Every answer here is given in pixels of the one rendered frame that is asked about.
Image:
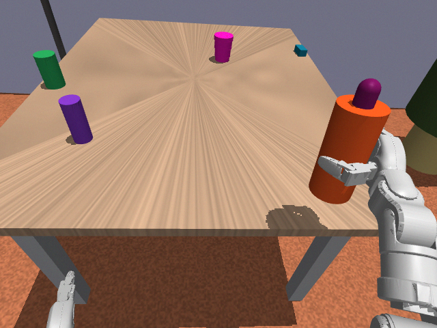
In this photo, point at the potted plant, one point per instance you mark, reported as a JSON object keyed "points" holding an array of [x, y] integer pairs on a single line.
{"points": [[420, 144]]}

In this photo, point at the right robot hand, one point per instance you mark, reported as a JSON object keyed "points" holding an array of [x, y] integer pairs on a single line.
{"points": [[388, 153]]}

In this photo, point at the table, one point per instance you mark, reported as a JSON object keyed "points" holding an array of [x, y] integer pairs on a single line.
{"points": [[183, 145]]}

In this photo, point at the right robot arm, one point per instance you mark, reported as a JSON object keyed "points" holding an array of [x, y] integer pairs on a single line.
{"points": [[408, 248]]}

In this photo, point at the left robot hand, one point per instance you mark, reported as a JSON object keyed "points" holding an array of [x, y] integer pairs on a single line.
{"points": [[61, 313]]}

